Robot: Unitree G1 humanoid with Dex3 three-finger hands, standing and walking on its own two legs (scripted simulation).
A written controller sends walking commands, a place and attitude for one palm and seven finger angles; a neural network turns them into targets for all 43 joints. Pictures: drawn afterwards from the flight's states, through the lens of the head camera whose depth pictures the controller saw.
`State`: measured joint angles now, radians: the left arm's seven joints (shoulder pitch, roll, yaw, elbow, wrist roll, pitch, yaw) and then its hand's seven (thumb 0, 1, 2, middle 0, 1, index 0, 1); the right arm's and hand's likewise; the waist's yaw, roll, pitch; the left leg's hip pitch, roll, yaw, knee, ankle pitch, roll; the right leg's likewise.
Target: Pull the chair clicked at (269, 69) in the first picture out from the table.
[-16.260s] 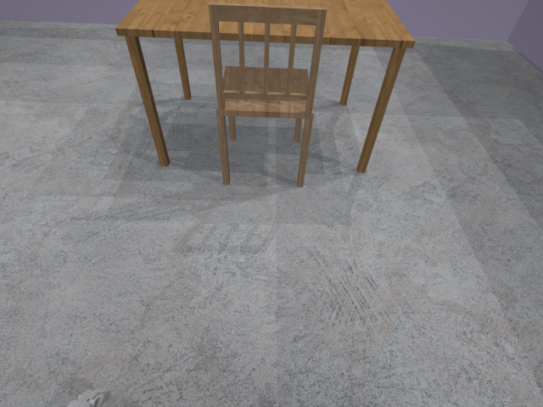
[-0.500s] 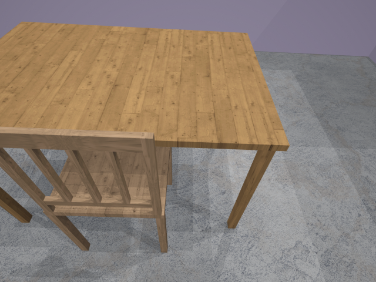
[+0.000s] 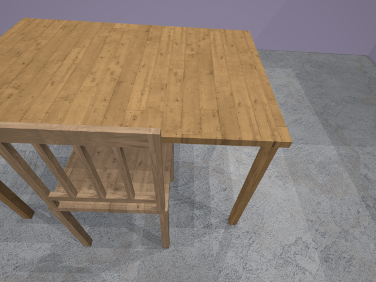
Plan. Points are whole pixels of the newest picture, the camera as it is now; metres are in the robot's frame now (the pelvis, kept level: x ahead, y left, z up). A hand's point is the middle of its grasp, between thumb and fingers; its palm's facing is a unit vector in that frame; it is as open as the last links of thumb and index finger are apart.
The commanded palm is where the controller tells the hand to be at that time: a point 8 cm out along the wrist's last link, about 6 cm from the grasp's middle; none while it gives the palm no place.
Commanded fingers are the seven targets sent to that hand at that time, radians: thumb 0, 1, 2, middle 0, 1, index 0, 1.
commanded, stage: look again from close up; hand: left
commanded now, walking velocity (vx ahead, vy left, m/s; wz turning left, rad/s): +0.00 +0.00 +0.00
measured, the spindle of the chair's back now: (92, 173) +0.40 +0.31 -0.10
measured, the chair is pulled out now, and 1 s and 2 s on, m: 0.00 0.00 0.00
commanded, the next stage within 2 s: raise the hand toward the chair's back in 0.08 s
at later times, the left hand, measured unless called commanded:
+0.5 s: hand (111, 251) +0.18 +0.17 -0.02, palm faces +0.05 -1.00 +0.01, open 8.4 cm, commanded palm +0.10 +0.23 -0.07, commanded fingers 0.00 0.50 0.73 -0.16 -0.24 -0.16 -0.24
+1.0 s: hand (113, 266) +0.16 +0.17 -0.07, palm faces +0.04 -1.00 +0.02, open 12.7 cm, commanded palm +0.12 +0.23 -0.05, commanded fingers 0.00 -0.08 0.48 -0.10 -0.15 -0.10 -0.15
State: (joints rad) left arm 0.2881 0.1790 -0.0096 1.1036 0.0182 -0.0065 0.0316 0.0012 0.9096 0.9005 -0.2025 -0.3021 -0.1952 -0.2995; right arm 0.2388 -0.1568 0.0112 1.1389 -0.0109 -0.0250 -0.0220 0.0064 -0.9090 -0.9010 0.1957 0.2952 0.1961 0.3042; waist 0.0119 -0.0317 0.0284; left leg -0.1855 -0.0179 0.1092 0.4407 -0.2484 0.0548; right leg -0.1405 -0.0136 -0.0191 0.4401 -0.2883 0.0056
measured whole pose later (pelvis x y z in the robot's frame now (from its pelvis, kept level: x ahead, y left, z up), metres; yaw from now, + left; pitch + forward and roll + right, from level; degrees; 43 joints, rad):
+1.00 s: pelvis -0.06 -0.04 -0.10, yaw +2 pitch +15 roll -2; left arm 0.34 0.25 0.21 0.06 -0.31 -0.24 -0.30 0.00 0.15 0.58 -0.13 -0.18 -0.12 -0.18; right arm 0.26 -0.17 0.02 0.57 0.04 -0.19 -0.06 0.02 -0.90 -0.90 0.20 0.30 0.20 0.31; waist -0.02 0.04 -0.14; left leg -0.96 0.05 0.00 1.17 -0.46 0.01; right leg -0.87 0.03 -0.12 1.14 -0.53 -0.06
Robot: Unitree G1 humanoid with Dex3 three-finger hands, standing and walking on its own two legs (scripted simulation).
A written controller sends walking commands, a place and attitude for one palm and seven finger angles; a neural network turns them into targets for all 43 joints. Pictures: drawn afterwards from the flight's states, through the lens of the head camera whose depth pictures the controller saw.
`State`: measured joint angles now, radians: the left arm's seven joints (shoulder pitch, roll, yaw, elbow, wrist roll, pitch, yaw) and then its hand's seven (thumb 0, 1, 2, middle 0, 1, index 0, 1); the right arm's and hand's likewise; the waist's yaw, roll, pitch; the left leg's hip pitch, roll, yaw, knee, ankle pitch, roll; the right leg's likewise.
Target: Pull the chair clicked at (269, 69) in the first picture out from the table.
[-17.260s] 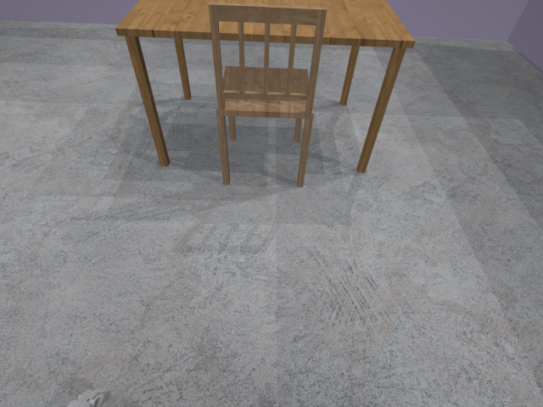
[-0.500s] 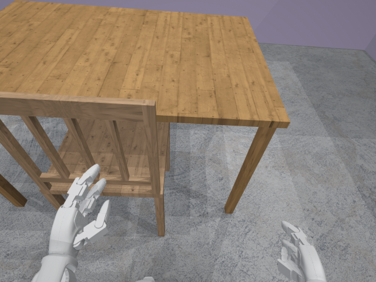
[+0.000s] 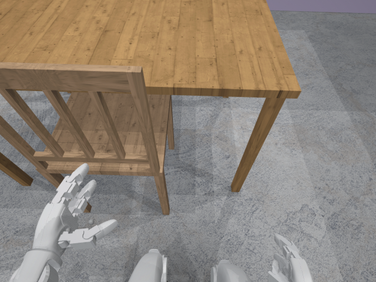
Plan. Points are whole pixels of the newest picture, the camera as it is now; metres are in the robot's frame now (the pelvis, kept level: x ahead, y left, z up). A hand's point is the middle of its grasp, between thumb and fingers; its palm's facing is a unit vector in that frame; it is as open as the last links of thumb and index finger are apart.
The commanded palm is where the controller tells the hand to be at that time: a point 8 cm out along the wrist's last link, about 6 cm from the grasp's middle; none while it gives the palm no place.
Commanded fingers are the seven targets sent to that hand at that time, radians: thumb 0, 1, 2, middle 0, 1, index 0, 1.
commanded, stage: raise the hand toward the chair's back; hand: left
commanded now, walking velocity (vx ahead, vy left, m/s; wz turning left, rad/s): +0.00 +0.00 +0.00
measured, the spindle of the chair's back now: (73, 127) +0.47 +0.32 +0.00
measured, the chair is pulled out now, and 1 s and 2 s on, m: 0.00 0.00 0.00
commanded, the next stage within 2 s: aim the fingers beside a spindle in 1.28 s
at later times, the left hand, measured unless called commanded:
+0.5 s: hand (67, 213) +0.24 +0.23 +0.05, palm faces +0.04 -1.00 -0.06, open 16.5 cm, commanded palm +0.22 +0.29 +0.05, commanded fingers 0.00 -0.50 0.30 -0.06 -0.08 -0.06 -0.08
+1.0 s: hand (65, 203) +0.25 +0.24 +0.06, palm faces +0.00 -1.00 -0.05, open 16.9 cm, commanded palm +0.24 +0.30 +0.06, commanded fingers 0.00 -0.50 0.30 -0.06 -0.08 -0.06 -0.08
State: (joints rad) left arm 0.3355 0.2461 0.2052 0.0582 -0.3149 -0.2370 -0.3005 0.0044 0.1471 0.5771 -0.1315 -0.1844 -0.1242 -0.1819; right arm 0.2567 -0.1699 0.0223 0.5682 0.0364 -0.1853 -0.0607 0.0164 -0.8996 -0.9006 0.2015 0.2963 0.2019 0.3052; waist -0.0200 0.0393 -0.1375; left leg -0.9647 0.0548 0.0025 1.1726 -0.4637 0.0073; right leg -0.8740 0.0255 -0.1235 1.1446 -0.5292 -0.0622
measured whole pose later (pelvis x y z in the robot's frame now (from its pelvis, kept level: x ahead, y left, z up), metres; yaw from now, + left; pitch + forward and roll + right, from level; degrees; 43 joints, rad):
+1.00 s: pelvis +0.02 +0.04 +0.01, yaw +0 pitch +15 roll -4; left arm 0.32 0.28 0.21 0.03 -0.29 -0.36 -0.28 -0.02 -0.50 0.30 -0.07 -0.08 -0.06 -0.08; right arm 0.26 -0.24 0.01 0.53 0.02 -0.18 -0.04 0.01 -0.90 -0.90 0.20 0.30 0.20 0.30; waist -0.02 0.03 -0.14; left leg -0.91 0.02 0.02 1.11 -0.46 0.06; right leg -0.81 0.00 -0.10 1.05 -0.51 -0.01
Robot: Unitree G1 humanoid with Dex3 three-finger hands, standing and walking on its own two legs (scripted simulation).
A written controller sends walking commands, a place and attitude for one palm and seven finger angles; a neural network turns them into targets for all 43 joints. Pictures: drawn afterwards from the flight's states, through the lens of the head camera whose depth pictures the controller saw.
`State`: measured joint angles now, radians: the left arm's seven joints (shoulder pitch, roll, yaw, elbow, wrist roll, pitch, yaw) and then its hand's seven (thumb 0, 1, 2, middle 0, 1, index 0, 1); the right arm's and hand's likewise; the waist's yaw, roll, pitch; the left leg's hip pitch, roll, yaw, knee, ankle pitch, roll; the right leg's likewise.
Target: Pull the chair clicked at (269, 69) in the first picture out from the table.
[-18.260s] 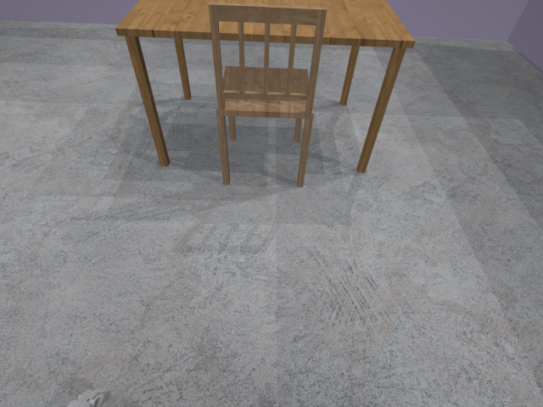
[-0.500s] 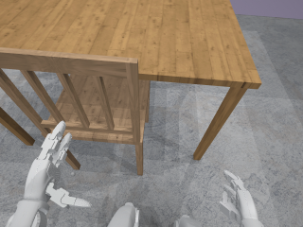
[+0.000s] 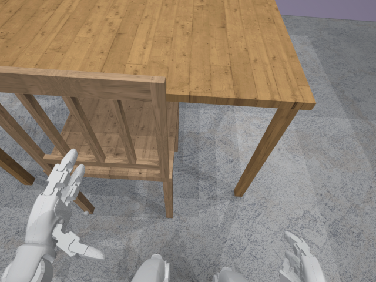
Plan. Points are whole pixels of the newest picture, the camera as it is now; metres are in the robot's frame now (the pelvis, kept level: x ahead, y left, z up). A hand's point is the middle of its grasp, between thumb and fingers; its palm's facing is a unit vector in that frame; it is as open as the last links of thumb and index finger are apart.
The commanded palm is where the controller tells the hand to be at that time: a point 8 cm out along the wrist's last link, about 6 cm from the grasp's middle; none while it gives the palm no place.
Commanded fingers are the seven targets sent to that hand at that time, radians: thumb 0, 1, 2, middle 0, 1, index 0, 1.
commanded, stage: raise the hand toward the chair's back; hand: left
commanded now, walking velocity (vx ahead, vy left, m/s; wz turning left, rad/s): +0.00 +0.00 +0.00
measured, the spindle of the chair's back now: (88, 132) +0.46 +0.29 -0.02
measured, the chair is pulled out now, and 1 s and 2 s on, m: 0.00 0.00 0.00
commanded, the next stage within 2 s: aim the fingers beside a spindle in 0.28 s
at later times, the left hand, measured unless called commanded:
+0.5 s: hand (92, 212) +0.24 +0.20 +0.03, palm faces +0.01 -1.00 -0.06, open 16.9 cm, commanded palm +0.23 +0.25 +0.04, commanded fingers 0.00 -0.50 0.30 -0.06 -0.08 -0.06 -0.08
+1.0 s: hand (105, 201) +0.27 +0.18 +0.02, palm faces -0.01 -1.00 -0.05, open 16.9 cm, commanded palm +0.26 +0.24 +0.02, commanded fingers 0.00 -0.50 0.30 -0.06 -0.08 -0.06 -0.08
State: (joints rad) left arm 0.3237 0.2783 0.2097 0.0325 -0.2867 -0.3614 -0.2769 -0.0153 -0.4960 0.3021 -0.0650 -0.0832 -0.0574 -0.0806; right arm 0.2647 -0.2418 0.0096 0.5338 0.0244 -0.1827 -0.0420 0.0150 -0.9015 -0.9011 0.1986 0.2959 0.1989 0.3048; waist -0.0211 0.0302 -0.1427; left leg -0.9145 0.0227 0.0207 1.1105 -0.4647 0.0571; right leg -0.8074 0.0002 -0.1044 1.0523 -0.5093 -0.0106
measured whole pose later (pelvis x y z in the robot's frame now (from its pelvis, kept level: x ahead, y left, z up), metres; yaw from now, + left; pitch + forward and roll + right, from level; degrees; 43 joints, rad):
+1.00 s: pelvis +0.00 -0.02 -0.02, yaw +0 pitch +19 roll -3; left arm 0.19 0.27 0.21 0.15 -0.28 -0.42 -0.28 -0.02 -0.50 0.30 -0.06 -0.08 -0.06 -0.08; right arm 0.22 -0.25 0.01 0.55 0.02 -0.17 -0.04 0.01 -0.90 -0.90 0.20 0.30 0.20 0.30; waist -0.02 0.03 -0.16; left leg -1.03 0.03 0.00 1.20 -0.50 0.04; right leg -0.93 0.01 -0.12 1.16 -0.56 -0.03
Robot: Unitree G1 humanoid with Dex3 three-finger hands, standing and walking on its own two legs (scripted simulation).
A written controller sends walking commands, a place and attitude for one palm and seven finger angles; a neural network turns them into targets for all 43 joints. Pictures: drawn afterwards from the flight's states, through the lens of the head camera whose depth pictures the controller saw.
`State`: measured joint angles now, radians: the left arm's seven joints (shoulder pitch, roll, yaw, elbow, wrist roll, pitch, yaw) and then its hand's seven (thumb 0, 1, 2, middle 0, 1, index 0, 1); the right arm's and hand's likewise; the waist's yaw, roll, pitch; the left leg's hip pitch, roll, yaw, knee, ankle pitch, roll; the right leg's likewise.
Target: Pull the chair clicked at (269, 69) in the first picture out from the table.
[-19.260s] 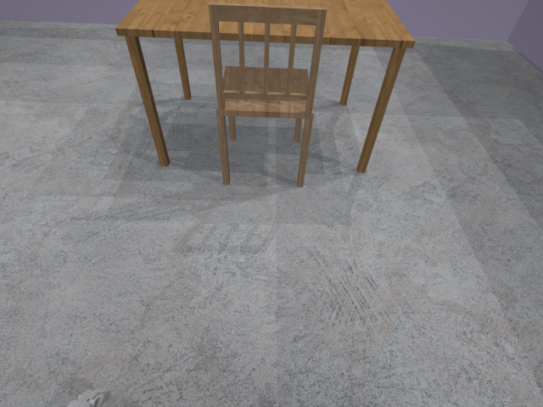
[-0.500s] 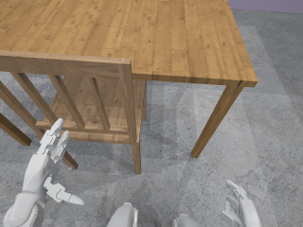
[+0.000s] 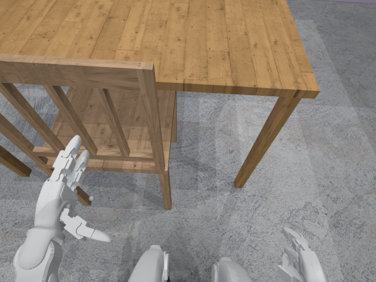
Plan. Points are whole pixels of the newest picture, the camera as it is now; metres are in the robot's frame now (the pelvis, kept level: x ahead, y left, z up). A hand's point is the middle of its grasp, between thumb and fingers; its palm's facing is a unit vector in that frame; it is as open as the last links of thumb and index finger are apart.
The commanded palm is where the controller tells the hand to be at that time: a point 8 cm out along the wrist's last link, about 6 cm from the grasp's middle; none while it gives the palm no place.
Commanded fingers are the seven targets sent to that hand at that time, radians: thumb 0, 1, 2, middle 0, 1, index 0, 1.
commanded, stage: aim the fingers beside a spindle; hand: left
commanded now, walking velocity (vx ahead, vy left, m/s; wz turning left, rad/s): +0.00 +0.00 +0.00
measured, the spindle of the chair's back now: (76, 124) +0.46 +0.30 +0.00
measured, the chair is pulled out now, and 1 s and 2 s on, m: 0.00 0.00 0.00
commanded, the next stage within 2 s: push the fingers through the gap in 2.00 s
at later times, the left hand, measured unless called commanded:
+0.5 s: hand (104, 189) +0.29 +0.19 +0.01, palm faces -0.02 -1.00 -0.03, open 16.9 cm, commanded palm +0.28 +0.24 +0.02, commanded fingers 0.00 -0.50 0.30 -0.06 -0.08 -0.06 -0.08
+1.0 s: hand (113, 183) +0.31 +0.18 +0.01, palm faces -0.01 -1.00 -0.04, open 16.9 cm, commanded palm +0.29 +0.23 +0.01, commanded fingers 0.00 -0.50 0.30 -0.06 -0.08 -0.06 -0.08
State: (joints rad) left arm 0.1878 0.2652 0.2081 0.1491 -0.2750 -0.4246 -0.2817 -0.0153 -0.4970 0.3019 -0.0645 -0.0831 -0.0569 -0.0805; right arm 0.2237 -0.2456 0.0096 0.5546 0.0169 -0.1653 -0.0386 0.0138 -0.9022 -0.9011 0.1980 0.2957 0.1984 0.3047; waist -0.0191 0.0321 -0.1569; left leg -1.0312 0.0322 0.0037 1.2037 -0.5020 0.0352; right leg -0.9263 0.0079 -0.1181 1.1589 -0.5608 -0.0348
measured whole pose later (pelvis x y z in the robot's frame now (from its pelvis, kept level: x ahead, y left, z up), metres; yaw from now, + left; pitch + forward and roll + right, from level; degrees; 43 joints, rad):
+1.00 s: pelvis -0.01 +0.01 -0.02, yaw -1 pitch +22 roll -3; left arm 0.01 0.23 0.14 0.27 -0.20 -0.44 -0.16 -0.02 -0.50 0.30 -0.07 -0.08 -0.06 -0.08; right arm 0.20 -0.24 0.01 0.54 0.01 -0.05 -0.01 0.01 -0.90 -0.90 0.20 0.30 0.20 0.30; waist -0.03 0.03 -0.18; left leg -1.15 0.03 0.02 1.29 -0.52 0.05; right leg -1.05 0.00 -0.10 1.25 -0.58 -0.03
